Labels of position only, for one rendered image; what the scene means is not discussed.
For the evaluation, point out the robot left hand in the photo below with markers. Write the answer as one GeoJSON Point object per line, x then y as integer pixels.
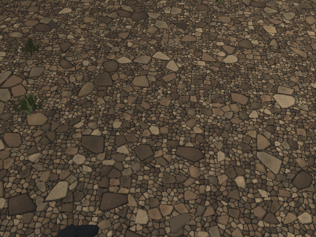
{"type": "Point", "coordinates": [87, 230]}

